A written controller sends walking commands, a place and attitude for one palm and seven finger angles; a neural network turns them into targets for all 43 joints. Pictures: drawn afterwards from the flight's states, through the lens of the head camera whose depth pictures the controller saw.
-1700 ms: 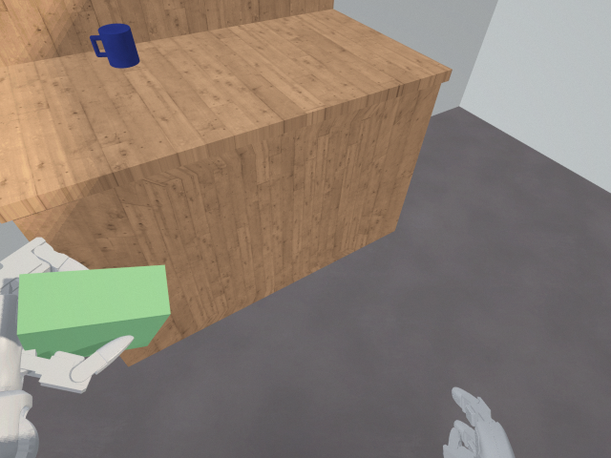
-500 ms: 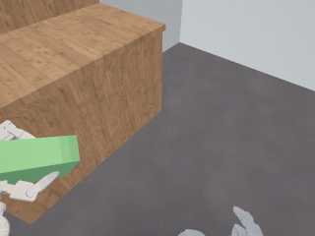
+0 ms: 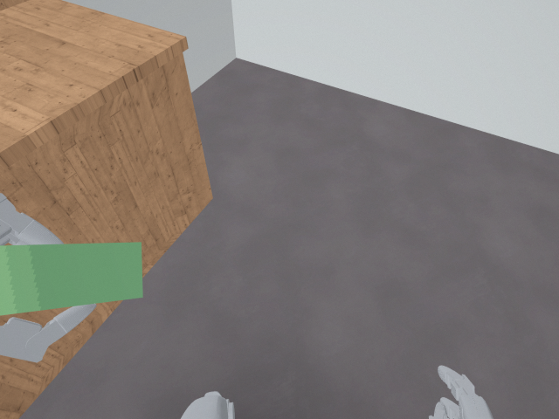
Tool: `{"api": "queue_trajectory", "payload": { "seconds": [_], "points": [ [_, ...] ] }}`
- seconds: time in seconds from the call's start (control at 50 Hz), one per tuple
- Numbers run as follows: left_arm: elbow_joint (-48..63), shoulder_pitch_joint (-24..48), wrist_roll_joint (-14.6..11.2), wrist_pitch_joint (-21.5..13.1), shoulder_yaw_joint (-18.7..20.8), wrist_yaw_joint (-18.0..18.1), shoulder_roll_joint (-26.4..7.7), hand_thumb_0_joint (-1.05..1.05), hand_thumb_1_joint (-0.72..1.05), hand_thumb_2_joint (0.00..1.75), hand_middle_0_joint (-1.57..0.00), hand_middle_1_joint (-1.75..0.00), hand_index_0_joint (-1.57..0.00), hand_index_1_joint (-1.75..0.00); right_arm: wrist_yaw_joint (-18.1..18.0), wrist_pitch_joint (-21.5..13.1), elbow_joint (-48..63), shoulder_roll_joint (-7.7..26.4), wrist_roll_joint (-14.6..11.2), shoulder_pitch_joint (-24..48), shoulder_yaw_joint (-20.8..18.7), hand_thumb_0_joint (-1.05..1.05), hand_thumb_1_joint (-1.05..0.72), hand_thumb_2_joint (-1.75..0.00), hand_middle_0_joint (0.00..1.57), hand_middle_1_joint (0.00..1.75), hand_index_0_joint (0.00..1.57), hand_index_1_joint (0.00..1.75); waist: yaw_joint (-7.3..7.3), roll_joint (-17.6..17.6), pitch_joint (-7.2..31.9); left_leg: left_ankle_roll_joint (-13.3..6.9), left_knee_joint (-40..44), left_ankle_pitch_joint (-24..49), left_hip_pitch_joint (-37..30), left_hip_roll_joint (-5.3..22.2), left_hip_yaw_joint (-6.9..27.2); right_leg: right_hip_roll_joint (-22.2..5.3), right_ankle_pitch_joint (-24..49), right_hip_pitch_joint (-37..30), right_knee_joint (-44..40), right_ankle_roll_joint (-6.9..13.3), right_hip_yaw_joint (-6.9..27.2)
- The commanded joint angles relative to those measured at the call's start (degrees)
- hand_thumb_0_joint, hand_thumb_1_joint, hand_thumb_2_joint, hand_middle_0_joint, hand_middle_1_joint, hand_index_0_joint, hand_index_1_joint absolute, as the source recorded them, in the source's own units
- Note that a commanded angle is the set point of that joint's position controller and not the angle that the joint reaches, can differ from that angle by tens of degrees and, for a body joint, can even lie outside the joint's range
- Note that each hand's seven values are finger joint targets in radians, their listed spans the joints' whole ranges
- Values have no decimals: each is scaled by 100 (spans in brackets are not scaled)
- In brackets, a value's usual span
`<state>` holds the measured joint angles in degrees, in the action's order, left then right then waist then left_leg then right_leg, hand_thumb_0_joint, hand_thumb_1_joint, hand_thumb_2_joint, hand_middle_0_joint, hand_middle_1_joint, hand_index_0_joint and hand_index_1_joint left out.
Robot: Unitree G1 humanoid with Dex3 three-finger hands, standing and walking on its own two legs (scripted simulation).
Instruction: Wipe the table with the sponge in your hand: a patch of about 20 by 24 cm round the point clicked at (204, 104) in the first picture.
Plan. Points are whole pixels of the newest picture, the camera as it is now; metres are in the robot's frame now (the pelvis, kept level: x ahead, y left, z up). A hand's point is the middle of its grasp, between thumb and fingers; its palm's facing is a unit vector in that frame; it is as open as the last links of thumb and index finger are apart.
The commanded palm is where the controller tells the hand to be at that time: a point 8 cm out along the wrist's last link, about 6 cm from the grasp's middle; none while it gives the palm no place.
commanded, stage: turn to face it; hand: left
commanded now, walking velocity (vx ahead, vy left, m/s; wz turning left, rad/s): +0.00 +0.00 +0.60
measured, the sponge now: (78, 277) +0.23 +0.20 +0.18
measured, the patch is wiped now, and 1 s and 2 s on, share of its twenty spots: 0.00 0.00 0.00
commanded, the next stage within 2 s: take the last steps up to it in 0.90 s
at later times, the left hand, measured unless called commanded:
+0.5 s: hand out of the picture +0.14 +0.24 +0.18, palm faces +0.64 -0.62 -0.46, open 9.3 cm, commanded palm +0.09 +0.26 +0.18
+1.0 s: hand out of the picture +0.03 +0.23 +0.19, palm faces +0.74 -0.51 -0.44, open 9.3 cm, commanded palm -0.03 +0.25 +0.18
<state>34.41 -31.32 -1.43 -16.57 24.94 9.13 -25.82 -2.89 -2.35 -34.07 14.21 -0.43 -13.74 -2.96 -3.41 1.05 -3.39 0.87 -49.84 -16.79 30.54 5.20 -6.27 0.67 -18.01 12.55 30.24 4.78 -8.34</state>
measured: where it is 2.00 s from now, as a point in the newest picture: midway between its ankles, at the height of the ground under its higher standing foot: outside the picture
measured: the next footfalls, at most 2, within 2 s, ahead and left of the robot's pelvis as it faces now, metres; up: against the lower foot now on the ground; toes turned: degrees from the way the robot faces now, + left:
left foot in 0.10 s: +0.13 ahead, +0.14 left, +0.00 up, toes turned +11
right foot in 0.42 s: +0.07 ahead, -0.15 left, +0.00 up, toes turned +10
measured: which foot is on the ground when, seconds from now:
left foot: up 0.00-0.08, down 0.10-0.42, up 0.44-0.76, down 0.78-1.00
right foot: down 0.00-0.12, up 0.14-0.40, down 0.42-0.78, up 0.80-1.00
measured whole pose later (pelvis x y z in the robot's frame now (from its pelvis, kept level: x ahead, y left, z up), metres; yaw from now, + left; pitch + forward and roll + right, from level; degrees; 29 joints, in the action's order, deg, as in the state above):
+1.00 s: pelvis -0.03 -0.08 +0.01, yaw +30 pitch -1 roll -1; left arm 34.9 -30.9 -2.4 -10.8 22.3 8.9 -23.4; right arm -1.0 -6.1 -33.3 8.3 -0.6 -13.4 0.7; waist -0.5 0.5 -2.7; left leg 0.1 -28.2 -15.2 12.2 2.0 -1.2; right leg -2.1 -21.8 26.0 50.3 -4.4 -5.2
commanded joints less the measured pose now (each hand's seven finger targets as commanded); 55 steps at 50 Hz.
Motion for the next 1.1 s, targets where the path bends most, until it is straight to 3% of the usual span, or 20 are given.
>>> {"api": "queue_trajectory", "payload": {
  "seconds": [0.0, 0.06, 0.08, 0.1, 0.14, 0.24, 0.36, 0.38, 0.42, 0.46, 0.54, 0.66, 0.72, 0.74, 0.76, 0.78, 0.8, 0.88, 1.0, 1.08],
  "points": [
    [312, 21, -100, 17, 446, 189, -440, 0, 10, 130, -120, -160, -120, -160, -58, -284, 845, 223, 48, 361, 5, 0, -90, -90, 20, 30, 20, 30, 324, 433, 903, -106, 1382, 491, -933, -162, -182, -1693, 3023, -552, -399, 146, 722],
    [511, 667, -102, 61, 169, 196, -478, 0, 10, 130, -120, -160, -120, -160, -145, -320, 856, 323, 51, 282, -42, 0, -90, -90, 20, 30, 20, 30, 155, 16, 907, -312, 2200, 1382, -2074, -138, 102, -1436, 2740, 106, 736, -359, 451],
    [655, 829, -112, 59, 91, 182, -475, 0, 10, 130, -120, -160, -120, -160, -168, -351, 892, 427, 44, 344, -46, 0, -90, -90, 20, 30, 20, 30, 199, -895, 938, -792, 2421, 2347, -2419, 666, 1379, -951, 1756, 697, 1607, -669, 224],
    [833, 900, -145, 31, 142, 159, -521, 0, 10, 130, -120, -160, -120, -160, -119, -395, 899, 394, 36, 341, 14, 0, -90, -90, 20, 30, 20, 30, 316, -1603, 1116, -1468, 2622, 3748, -2744, 1576, 2926, -356, -1059, 1284, 2592, -847, 402],
    [1149, 1253, 10, 21, 230, 79, -776, 0, 10, 130, -120, -160, -120, -160, -61, -498, 782, 361, 157, 441, 72, 0, -90, -90, 20, 30, 20, 30, 345, -1502, 866, -1664, 2894, 3118, -2306, 1814, 3445, -453, -1850, 1641, 3128, -777, 983],
    [1734, 695, -81, 107, 377, 96, -664, 0, 10, 130, -120, -160, -120, -160, 47, -678, 874, 447, 72, 531, -54, 0, -90, -90, 20, 30, 20, 30, 376, -1842, 1031, -915, 3038, 856, -1164, 822, 1981, -184, -998, 332, 1963, -778, 558],
    [620, 494, -254, 395, 317, 20, -299, 0, 10, 130, -120, -160, -120, -160, 14, -566, 875, 373, -35, 479, 1, 0, -90, -90, 20, 30, 20, 30, 366, -1209, 875, -671, 2892, 167, -852, 521, 1783, 30, -556, -390, 32, -771, 290],
    [423, 619, -224, 442, 243, 1, -262, 0, 10, 130, -120, -160, -120, -160, -4, -511, 886, 320, -65, 421, -3, 0, -90, -90, 20, 30, 20, 30, 373, -671, 795, -476, 2306, -19, -858, 253, 1438, -269, -229, -359, -742, -633, 531],
    [197, 991, -226, 623, 258, 36, -664, 0, 10, 130, -120, -160, -120, -160, -15, -431, 907, 127, -95, 625, 42, 0, -90, -90, 20, 30, 20, 30, 374, 1745, 369, 142, -501, -1129, 166, -686, 486, -2490, 288, 23, -1849, 237, 3136],
    [-48, 1250, -182, 709, -23, -18, -390, 0, 10, 130, -120, -160, -120, -160, -56, -487, 706, 315, -21, 606, 5, 0, -90, -90, 20, 30, 20, 30, 301, 1348, 411, 172, -1954, -899, 34, -444, 809, -2322, 1526, 334, -1451, 127, 2129],
    [153, 1402, 34, 472, -22, 34, -497, 0, 10, 130, -120, -160, -120, -160, -210, -442, 797, 46, 58, 975, 278, 0, -90, -90, 20, 30, 20, 30, 392, 881, 623, 222, -785, -938, -174, -408, 120, -1881, 4387, -634, -695, -88, 531],
    [1324, 548, 15, 382, 411, 269, -713, 0, 10, 130, -120, -160, -120, -160, -270, -412, 1157, 99, 141, 814, 142, 0, -90, -90, 20, 30, 20, 30, 604, 842, 1369, 58, 1124, -941, -595, -515, -267, -2043, 5120, -1689, -169, 149, 647],
    [1498, 243, -132, 369, 492, 319, -636, 0, 10, 130, -120, -160, -120, -160, -226, -267, 1166, 182, 99, 420, 42, 0, -90, -90, 20, 30, 20, 30, 194, 335, 1914, 30, 2744, 795, -2081, -621, -255, -1638, 4761, -1241, 1089, -301, 224],
    [1612, 189, -212, 311, 425, 316, -601, 0, 10, 130, -120, -160, -120, -160, -215, -268, 1200, 308, 89, 428, -29, 0, -90, -90, 20, 30, 20, 30, 101, -540, 1867, -236, 2829, 2788, -3107, 118, 469, -1195, 2921, -9, 2012, -622, 25],
    [1843, 133, -240, 186, 381, 290, -609, 0, 10, 130, -120, -160, -120, -160, -162, -335, 1229, 550, 76, 476, -122, 0, -90, -90, 20, 30, 20, 30, 243, -1972, 1796, -908, 2642, 5978, -3936, 1487, 2183, -510, -709, 1607, 2867, -890, 109],
    [1556, -34, -47, 90, 434, 213, -678, 0, 10, 130, -120, -160, -120, -160, -28, -422, 1104, 463, 26, 215, -127, 0, -90, -90, 20, 30, 20, 30, 282, -1804, 1584, -1285, 2439, 6782, -4040, 1867, 2672, -422, -2178, 2169, 3478, -781, 457],
    [1150, -206, -40, 111, 468, 144, -528, 0, 10, 130, -120, -160, -120, -160, 58, -479, 1020, 440, 14, 254, -117, 0, -90, -90, 20, 30, 20, 30, 245, -1280, 1250, -1278, 2412, 6542, -3942, 1688, 2287, -368, -2036, 2629, 3451, -760, 556],
    [1585, 306, -20, 161, 292, 71, -499, 0, 10, 130, -120, -160, -120, -160, 160, -621, 798, 421, -19, 386, -91, 0, -90, -90, 20, 30, 20, 30, 264, -1517, 979, -813, 2410, 5237, -3034, 797, 1228, -330, -426, 1897, 2356, -885, 362],
    [701, 459, -156, 372, -17, -34, -266, 0, 10, 130, -120, -160, -120, -160, 15, -676, 717, 436, 3, 444, 53, 0, -90, -90, 20, 30, 20, 30, 291, -1350, 542, -920, 3113, 2265, -1414, 922, 1319, -181, -365, 615, 1623, -935, 331],
    [414, 1284, -43, 387, 12, 17, -438, 0, 10, 130, -120, -160, -120, -160, -75, -624, 612, 429, 19, 658, 117, 0, -90, -90, 20, 30, 20, 30, 426, -1054, 453, -797, 2873, -1234, -611, 667, 1268, -144, -355, -528, 152, -860, 152]
  ]
}}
